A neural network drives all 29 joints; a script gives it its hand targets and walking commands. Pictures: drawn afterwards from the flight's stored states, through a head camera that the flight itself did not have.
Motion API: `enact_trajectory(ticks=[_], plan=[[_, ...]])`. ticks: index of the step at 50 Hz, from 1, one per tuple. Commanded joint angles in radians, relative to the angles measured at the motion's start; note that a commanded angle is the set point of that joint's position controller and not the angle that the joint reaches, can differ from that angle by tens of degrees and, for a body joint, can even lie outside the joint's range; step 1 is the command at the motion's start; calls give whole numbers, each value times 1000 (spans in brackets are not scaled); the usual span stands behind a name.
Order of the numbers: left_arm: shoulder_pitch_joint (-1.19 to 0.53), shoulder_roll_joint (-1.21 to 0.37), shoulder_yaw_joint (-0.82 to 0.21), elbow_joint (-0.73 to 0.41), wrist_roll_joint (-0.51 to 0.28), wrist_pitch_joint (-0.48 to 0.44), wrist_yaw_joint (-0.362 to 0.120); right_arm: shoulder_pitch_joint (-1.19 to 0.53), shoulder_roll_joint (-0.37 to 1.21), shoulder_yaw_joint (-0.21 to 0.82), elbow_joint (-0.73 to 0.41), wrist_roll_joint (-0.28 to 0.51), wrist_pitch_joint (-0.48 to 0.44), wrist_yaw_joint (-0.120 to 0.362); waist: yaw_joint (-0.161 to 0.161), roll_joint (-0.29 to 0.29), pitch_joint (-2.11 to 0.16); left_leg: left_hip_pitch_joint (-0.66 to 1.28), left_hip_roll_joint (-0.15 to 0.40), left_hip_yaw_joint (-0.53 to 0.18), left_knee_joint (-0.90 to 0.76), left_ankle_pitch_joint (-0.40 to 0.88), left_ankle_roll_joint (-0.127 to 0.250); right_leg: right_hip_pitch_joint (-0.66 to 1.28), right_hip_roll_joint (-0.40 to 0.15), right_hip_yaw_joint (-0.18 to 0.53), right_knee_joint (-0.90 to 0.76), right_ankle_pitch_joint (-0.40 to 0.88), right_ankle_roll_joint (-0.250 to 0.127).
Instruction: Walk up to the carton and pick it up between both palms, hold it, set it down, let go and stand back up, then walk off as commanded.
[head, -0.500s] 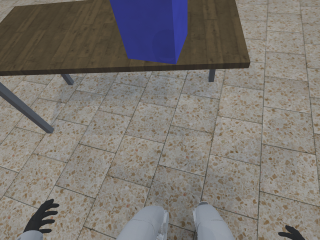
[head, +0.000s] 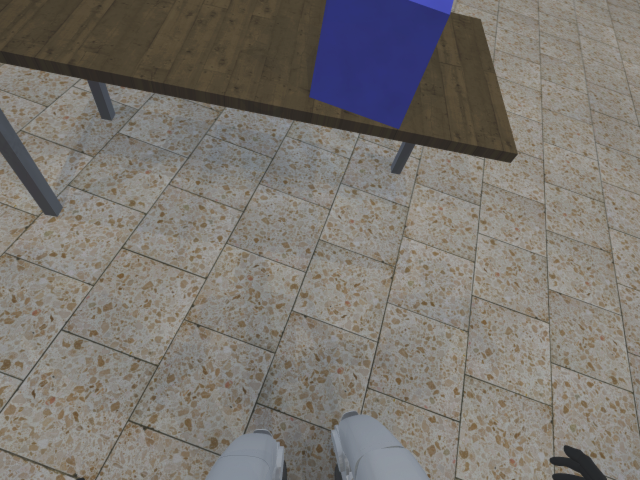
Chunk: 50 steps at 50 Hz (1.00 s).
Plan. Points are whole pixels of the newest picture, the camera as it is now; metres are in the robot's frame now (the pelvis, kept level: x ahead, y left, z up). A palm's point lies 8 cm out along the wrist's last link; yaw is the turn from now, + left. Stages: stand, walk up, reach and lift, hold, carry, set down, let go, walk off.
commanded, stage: walk off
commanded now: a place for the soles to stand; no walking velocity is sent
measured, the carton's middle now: (380, 36) +0.90 -0.12 +0.03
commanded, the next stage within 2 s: none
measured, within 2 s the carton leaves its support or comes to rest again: neither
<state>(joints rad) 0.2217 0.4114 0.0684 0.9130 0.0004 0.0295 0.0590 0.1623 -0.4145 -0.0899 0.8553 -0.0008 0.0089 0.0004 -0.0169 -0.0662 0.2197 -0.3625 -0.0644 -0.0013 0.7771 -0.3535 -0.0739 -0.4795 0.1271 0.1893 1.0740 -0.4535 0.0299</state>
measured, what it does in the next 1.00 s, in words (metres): steps to the left: right foot, then left foot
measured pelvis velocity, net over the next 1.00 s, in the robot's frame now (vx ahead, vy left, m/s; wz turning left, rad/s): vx -0.08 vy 0.11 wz -0.03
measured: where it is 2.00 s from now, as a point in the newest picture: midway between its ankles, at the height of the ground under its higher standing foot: outside the picture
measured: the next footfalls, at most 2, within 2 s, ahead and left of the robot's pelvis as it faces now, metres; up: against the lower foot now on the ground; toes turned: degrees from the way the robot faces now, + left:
right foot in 0.10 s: +0.12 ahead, -0.14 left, +0.00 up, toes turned +7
left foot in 0.20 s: +0.01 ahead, +0.10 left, +0.00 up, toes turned -2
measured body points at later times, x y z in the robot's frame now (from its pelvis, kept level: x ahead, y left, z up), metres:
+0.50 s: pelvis -0.04 +0.09 -0.01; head +0.02 +0.17 +0.43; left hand +0.04 +0.40 -0.18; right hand +0.08 -0.24 -0.06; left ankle -0.03 +0.11 -0.71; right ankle -0.01 -0.09 -0.66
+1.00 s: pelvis -0.08 +0.11 -0.02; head -0.05 +0.21 +0.42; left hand +0.00 +0.42 -0.19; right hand +0.01 -0.23 -0.05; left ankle -0.03 +0.18 -0.72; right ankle -0.07 -0.07 -0.64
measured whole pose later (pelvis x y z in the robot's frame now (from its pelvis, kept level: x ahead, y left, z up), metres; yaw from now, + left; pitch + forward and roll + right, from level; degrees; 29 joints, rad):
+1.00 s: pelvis -0.08 +0.11 -0.02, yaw -2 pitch -6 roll -4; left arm 0.21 0.46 0.07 0.85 0.05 0.09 -0.05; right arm 0.22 -0.36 -0.08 0.86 0.00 -0.06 -0.10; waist 0.06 -0.15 0.18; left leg -0.38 0.04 0.04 0.89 -0.41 0.03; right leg -0.48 0.15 0.18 1.23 -0.35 -0.01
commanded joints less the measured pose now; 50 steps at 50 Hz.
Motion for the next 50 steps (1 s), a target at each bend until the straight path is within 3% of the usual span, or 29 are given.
enact_trajectory(ticks=[1, 2, 3, 4, 5, 6, 7, 8, 9, 11, 12, 13, 14, 15, 17, 19, 25, 28, 29, 30, 31, 32, 33, 35, 37, 39, 41, 43, 50], plan=[[480, 255, 146, 30, 48, -23, 12, -317, -218, -85, -165, 14, 10, -29, 261, 379, -297, 234, 88, -61, -142, 921, -353, 273, -80, -233, -585, 48, -119], [522, 250, 154, 49, 48, -22, 15, -324, -219, -93, -154, 32, 18, -36, 315, 233, -334, 196, 7, -1, 245, 824, -316, 336, -123, -198, -742, 201, -205], [289, 254, 151, 0, 41, -25, 17, -154, -149, -77, -92, 43, 18, -45, 230, -294, -350, 136, -55, -35, 827, 57, -102, 190, -355, 253, -760, 441, -306], [-62, 206, 103, -139, 46, -20, 11, 176, -97, -52, -21, 39, 16, -44, -70, -257, -335, 216, 21, -274, 726, -364, 92, -163, -431, 484, -679, 466, -281], [-385, 219, 91, -224, 51, -7, 3, 298, -147, -81, 19, 46, 22, -42, -187, -138, -276, 377, 97, -321, 706, -336, 160, -432, -393, 337, -724, 160, -257], [-517, 223, 88, -219, 66, -8, -1, 392, -171, -90, 49, 57, 25, -32, -277, -150, -182, 452, 116, -342, 588, -338, 164, -599, -360, 225, -747, 17, -212], [-446, 216, 83, -197, 72, -19, 8, 391, -205, -99, 36, 41, 30, -31, -272, -125, -46, 374, 171, -371, 155, -258, 174, -569, -364, 256, -579, 119, -167], [-281, 159, 60, -152, 57, -13, -2, 300, -192, -87, 19, 29, 1, -24, -205, 32, -100, 229, 244, -528, -357, -269, 160, -289, -200, 224, -250, 281, -106], [-109, 128, 55, -113, 38, 4, -24, 98, -231, -85, -6, 2, -18, -33, -49, 222, -78, 148, 284, -596, -414, 27, 73, -279, 16, 78, -15, -10, -51], [93, 142, 66, -94, 44, 40, -32, 23, -288, -57, 2, -3, -30, -58, 61, 95, -208, 159, 368, -513, -290, 502, -8, -252, 31, 106, 128, -48, -60], [83, 184, 82, -95, 53, 51, -24, -20, -340, -75, -36, -2, -24, -71, 21, 175, -204, 35, 447, -609, -432, 138, 5, -208, 34, 130, 223, -28, -45], [31, 226, 90, -87, 44, 49, -27, -76, -345, -77, -46, -5, -33, -77, 16, 153, -125, -20, 434, -670, -531, -159, -44, -210, 16, 142, 263, 14, -37], [21, 251, 100, -67, 40, 46, -36, -72, -293, -65, -50, -3, -45, -74, 22, 154, -86, 22, 368, -609, -517, -168, -111, -236, 8, 122, 254, 60, -34], [26, 251, 97, -50, 36, 48, -42, -36, -275, -53, -42, -1, -56, -74, 20, 193, -93, 54, 307, -502, -492, 1, -199, -211, 10, 93, 234, 75, -40], [57, 219, 92, -70, 42, 36, -40, 11, -239, -55, -38, -7, -67, -76, 18, 272, -133, 228, 256, -392, -395, 343, -208, -223, -10, 29, 149, 61, -42], [111, 212, 101, -78, 62, 26, -36, 30, -237, -64, -35, 8, -67, -80, 35, 393, -170, 321, 204, -281, -395, 732, -304, -160, 17, -49, 36, -21, -38], [171, 191, 102, -85, 93, 28, -46, 49, -225, -90, -45, 24, -59, -102, 79, 347, -294, 531, 168, -113, -261, 1214, -303, -63, 15, -215, -284, 26, -48], [469, 241, 138, -38, 101, 38, -45, -213, -262, -106, -94, 43, -45, -117, 352, 218, -322, 223, -43, 119, 378, 1362, -361, 348, -115, -239, -762, 167, -275], [371, 251, 143, -70, 89, 39, -43, -144, -215, -93, -91, 38, -47, -122, 334, -173, -356, 59, -145, 139, 801, 611, -201, 391, -270, 75, -797, 597, -376], [20, 224, 116, -175, 80, 34, -45, 32, -165, -79, -71, 28, -44, -119, 130, -289, -348, 30, -86, -70, 815, -322, 17, 152, -393, 403, -757, 564, -372], [-302, 207, 98, -276, 69, 39, -48, 251, -188, -89, -26, 25, -41, -108, -93, -95, -291, 308, 93, -269, 667, -326, 165, -326, -329, 265, -761, 150, -269], [-532, 266, 111, -319, 97, 37, -52, 434, -211, -106, 8, 43, -41, -96, -221, -229, -142, 396, 140, -311, 455, -397, 205, -557, -359, 192, -791, 35, -217], [-501, 250, 105, -286, 105, 29, -59, 480, -208, -110, 12, 59, -38, -92, -255, -258, -44, 395, 222, -357, 144, -350, 222, -537, -365, 217, -675, 112, -200], [-177, 173, 78, -192, 66, 50, -85, 310, -260, -110, 16, 25, -62, -105, -100, 71, -128, 234, 276, -478, -505, -162, 78, -207, -1, 89, -127, 85, -104], [50, 171, 93, -150, 57, 71, -85, 98, -310, -89, -1, -21, -68, -117, 59, 154, -130, 43, 369, -490, -401, 7, 34, -197, 18, 122, 128, 5, -64], [49, 264, 110, -155, 55, 87, -86, -36, -385, -100, -63, -28, -63, -130, 42, 202, -89, -169, 515, -628, -615, -505, 74, -142, 34, 125, 327, 41, -51], [42, 285, 123, -126, 33, 84, -99, -15, -301, -75, -67, -15, -74, -119, 65, 142, -62, -118, 401, -498, -531, -433, 8, -157, -21, 127, 291, 108, -37], [76, 276, 117, -99, 35, 80, -115, 30, -299, -81, -70, -12, -83, -122, 40, 247, -75, -44, 314, -360, -510, -350, -62, -137, -16, 62, 232, 108, -34], [87, 247, 121, -134, 59, 70, -119, 148, -297, -94, -58, -12, -93, -128, 11, 270, -142, 178, 303, -301, -428, -97, -61, -198, -34, 28, 155, 118, -55]])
